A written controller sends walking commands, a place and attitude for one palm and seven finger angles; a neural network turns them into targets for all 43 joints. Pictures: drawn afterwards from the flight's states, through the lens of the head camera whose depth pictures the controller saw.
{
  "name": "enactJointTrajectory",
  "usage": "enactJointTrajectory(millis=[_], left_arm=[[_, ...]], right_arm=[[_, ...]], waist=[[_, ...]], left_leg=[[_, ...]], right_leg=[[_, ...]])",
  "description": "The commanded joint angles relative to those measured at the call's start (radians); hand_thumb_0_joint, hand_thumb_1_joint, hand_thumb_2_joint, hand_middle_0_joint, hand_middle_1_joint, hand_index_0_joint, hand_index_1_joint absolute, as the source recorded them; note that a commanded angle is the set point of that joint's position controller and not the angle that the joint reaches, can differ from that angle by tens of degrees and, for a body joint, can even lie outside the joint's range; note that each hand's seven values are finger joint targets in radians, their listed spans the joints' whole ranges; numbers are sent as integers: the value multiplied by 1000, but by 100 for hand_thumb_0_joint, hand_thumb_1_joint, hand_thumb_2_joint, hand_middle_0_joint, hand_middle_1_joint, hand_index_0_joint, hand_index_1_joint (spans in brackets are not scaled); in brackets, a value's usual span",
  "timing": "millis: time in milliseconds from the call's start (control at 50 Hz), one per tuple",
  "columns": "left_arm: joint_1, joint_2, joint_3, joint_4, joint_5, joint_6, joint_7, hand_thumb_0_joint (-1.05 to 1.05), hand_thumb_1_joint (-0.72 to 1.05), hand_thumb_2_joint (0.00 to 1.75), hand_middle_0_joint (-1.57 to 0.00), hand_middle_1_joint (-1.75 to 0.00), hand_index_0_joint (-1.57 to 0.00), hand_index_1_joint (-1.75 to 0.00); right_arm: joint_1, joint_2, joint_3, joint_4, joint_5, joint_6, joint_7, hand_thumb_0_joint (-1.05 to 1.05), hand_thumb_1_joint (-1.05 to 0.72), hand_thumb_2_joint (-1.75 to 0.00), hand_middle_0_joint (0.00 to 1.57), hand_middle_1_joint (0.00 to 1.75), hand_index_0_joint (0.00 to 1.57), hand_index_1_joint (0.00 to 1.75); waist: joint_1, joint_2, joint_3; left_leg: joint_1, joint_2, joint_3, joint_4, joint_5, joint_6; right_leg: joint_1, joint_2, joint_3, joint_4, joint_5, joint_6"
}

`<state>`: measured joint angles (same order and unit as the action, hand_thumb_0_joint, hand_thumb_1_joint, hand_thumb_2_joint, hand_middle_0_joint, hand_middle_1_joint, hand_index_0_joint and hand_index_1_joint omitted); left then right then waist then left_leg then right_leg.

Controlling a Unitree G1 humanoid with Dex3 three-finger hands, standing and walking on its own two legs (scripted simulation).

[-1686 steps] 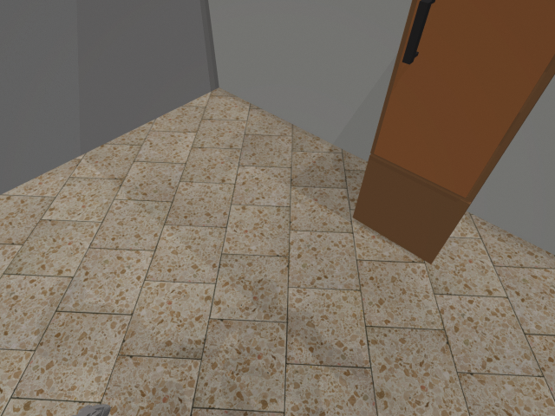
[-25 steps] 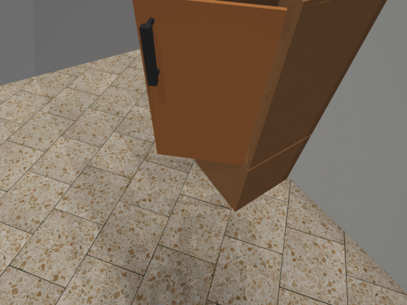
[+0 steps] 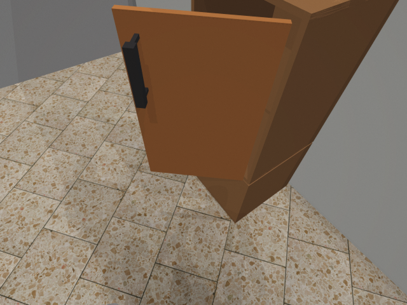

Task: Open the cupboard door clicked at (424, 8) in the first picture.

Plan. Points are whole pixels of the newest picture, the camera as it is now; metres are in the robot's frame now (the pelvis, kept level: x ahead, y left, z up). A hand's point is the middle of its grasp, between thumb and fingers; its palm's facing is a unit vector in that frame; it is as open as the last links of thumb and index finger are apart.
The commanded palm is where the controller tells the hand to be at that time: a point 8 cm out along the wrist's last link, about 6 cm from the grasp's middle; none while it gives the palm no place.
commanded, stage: come to a stop and stand still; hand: left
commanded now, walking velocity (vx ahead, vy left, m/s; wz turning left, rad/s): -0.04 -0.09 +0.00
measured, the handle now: (138, 72) +0.57 +0.18 +0.13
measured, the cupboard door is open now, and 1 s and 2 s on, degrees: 49 49 49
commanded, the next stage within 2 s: look again from close up in 1.30 s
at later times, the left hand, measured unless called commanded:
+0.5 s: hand out of the picture +0.00 +0.17 -0.16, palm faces -0.04 -0.97 -0.26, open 7.4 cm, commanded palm none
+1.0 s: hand out of the picture -0.02 +0.14 -0.17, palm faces -0.04 -0.98 -0.21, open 7.4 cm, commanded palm none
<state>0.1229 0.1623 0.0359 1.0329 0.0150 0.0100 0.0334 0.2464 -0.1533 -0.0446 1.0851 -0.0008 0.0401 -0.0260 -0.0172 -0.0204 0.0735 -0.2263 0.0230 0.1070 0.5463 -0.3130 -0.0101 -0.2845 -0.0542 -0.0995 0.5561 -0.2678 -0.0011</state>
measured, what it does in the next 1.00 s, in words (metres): steps on the spot: right foot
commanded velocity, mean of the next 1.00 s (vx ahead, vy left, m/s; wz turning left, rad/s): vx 0.00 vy -0.02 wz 0.00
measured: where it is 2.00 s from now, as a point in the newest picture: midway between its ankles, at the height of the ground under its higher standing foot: outside the picture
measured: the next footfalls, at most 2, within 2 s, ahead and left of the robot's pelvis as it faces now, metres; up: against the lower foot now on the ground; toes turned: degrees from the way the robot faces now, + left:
right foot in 0.32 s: -0.03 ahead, -0.14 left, +0.00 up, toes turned -2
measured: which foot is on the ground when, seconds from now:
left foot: down 0.00-1.00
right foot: down 0.00-0.02, up 0.04-0.30, down 0.32-1.00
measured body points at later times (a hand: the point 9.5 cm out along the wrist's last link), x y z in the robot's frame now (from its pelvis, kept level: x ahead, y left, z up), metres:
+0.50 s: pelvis -0.03 -0.01 +0.00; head -0.02 -0.04 +0.45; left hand +0.00 +0.22 -0.14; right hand +0.01 -0.25 -0.16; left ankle -0.02 +0.10 -0.73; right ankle -0.07 -0.14 -0.73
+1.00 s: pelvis -0.03 -0.04 +0.01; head -0.02 -0.05 +0.46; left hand -0.02 +0.19 -0.15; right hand -0.05 -0.27 -0.16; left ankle -0.02 +0.10 -0.73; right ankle -0.07 -0.14 -0.73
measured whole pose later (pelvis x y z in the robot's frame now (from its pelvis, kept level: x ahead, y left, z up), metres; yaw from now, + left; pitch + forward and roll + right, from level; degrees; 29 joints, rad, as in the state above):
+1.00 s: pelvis -0.03 -0.04 +0.01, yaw -1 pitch -1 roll +1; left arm 0.28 0.17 -0.01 1.09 0.02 -0.02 0.02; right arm 0.29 -0.17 0.00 1.12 -0.01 -0.01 -0.01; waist -0.01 0.00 0.03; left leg -0.22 0.07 0.11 0.47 -0.23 -0.03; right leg -0.16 0.01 -0.02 0.50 -0.32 -0.03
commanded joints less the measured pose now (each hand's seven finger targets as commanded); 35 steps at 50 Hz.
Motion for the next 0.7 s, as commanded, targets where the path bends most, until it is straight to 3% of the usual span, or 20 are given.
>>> enactJointTrajectory(millis=[0,20,40,80,120,180,200,240,260,280,300,320,340,360,380,440,460,520,600,680], left_arm=[[36,97,32,-76,-8,30,10,0,90,90,-20,-30,-20,-30],[37,95,37,-75,-7,42,8,0,90,90,-20,-30,-20,-30],[58,88,40,-67,-4,41,5,0,90,90,-20,-30,-20,-30],[70,73,37,-57,-3,33,-2,0,90,90,-20,-30,-20,-30],[69,70,31,-56,-5,32,-6,0,90,90,-20,-30,-20,-30],[53,66,20,-57,-4,26,-12,0,90,90,-20,-30,-20,-30],[67,66,18,-53,-4,24,-13,0,90,90,-20,-30,-20,-30],[123,75,17,-27,-4,18,-12,0,90,90,-20,-30,-20,-30],[153,85,16,-16,-1,7,-10,0,90,90,-20,-30,-20,-30],[240,106,1,-12,15,-15,34,0,90,90,-20,-30,-20,-30],[165,152,-4,-57,8,-28,30,0,90,90,-20,-30,-20,-30],[122,171,-15,-79,5,-31,21,0,90,90,-20,-30,-20,-30],[132,160,-11,-87,9,-33,18,0,90,90,-20,-30,-20,-30],[148,146,-10,-77,7,-39,17,0,90,90,-20,-30,-20,-30],[177,134,-11,-75,4,-38,18,0,90,90,-20,-30,-20,-30],[177,131,-21,-66,2,-37,13,0,90,90,-20,-30,-20,-30],[173,133,-23,-62,1,-39,11,0,90,90,-20,-30,-20,-30],[166,148,-26,-59,0,-36,8,0,90,90,-20,-30,-20,-30],[168,151,-26,-53,0,-37,6,0,90,90,-20,-30,-20,-30],[182,149,-26,-38,-1,-42,5,0,90,90,-20,-30,-20,-30]], right_arm=[[89,-163,-31,-60,-25,-18,-19,0,-90,-90,20,30,20,30],[83,-161,-27,-68,-29,-22,-30,0,-90,-90,20,30,20,30],[52,-149,-21,-78,-32,-28,-35,0,-90,-90,20,30,20,30],[29,-145,-18,-89,-33,-38,-35,0,-90,-90,20,30,20,30],[29,-150,-18,-82,-29,-42,-34,0,-90,-90,20,30,20,30],[51,-163,-25,-61,-28,-43,-28,0,-90,-90,20,30,20,30],[53,-170,-28,-56,-27,-43,-25,0,-90,-90,20,30,20,30],[39,-175,-30,-50,-18,-43,-22,0,-90,-90,20,30,20,30],[29,-159,-28,-48,-13,-45,-19,0,-90,-90,20,30,20,30],[-60,-199,-32,-129,8,-53,-12,0,-90,-90,20,30,20,30],[-10,-121,-14,-161,-2,-50,8,0,-90,-90,20,30,20,30],[3,-114,-9,-155,-8,-45,18,0,-90,-90,20,30,20,30],[25,-133,-13,-153,-14,-52,23,0,-90,-90,20,30,20,30],[42,-142,-8,-147,-18,-58,19,0,-90,-90,20,30,20,30],[27,-154,-8,-155,-16,-58,14,0,-90,-90,20,30,20,30],[14,-140,1,-156,-13,-53,9,0,-90,-90,20,30,20,30],[6,-126,7,-152,-14,-51,10,0,-90,-90,20,30,20,30],[11,-120,14,-132,-16,-45,16,0,-90,-90,20,30,20,30],[37,-112,21,-102,-19,-46,19,0,-90,-90,20,30,20,30],[51,-113,26,-72,-17,-58,16,0,-90,-90,20,30,20,30]], waist=[[-11,269,-85],[-9,214,-66],[12,173,-59],[20,119,-72],[12,155,-100],[-14,187,-111],[-11,181,-120],[8,154,-138],[23,117,-131],[55,41,-92],[-10,-3,-84],[-27,60,-85],[-30,100,-128],[-17,101,-176],[-1,62,-170],[-6,-24,-84],[-4,-10,-51],[-5,-50,9],[-6,-56,24],[4,-26,-4]], left_leg=[[32,332,-309,-241,709,186],[-22,345,-298,-235,658,220],[2,320,-273,-206,684,224],[69,288,-220,-179,727,207],[111,267,-191,-187,679,189],[143,267,-205,-192,627,178],[152,260,-199,-185,615,170],[128,232,-181,-156,535,138],[101,195,-164,-119,470,102],[125,172,-91,82,600,44],[12,89,-69,28,148,15],[30,60,-62,-38,40,12],[61,89,-92,-38,252,33],[80,123,-110,-30,397,51],[79,132,-102,-19,406,58],[38,103,-81,-46,223,43],[24,93,-75,-69,167,42],[2,68,-60,-89,37,29],[13,63,-56,-102,33,25],[23,75,-62,-127,88,26]], right_leg=[[-83,37,47,298,-248,12],[-104,33,130,436,-303,3],[-136,30,155,489,-274,-3],[-157,28,141,460,-226,8],[-125,24,123,367,-204,17],[-57,20,83,179,-205,16],[-29,23,68,121,-174,14],[65,24,56,-38,-43,10],[124,14,76,-169,85,1],[14,-49,148,-224,293,7],[16,-110,238,-199,179,-50],[-26,-99,229,-161,44,-70],[-3,-33,172,-66,127,-50],[42,-13,125,-33,164,-38],[45,-9,127,-44,161,-35],[7,-31,165,-86,147,-40],[-3,-37,173,-106,124,-41],[-55,-47,207,-167,-39,-45],[-80,-46,219,-210,-128,-49],[-28,-42,203,-194,-29,-46]])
